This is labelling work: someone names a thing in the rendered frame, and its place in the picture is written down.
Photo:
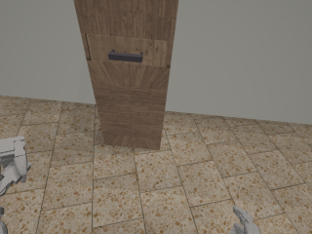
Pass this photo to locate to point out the cabinet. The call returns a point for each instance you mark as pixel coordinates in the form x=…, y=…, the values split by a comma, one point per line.
x=130, y=98

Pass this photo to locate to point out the right robot hand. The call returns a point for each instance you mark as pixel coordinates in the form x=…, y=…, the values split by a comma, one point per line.
x=246, y=220

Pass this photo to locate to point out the handle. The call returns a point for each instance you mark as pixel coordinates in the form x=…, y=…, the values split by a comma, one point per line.
x=125, y=56

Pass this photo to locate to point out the left robot hand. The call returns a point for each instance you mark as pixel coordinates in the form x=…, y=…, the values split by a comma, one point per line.
x=13, y=157

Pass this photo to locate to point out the drawer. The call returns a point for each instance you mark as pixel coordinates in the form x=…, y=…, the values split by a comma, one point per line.
x=154, y=52

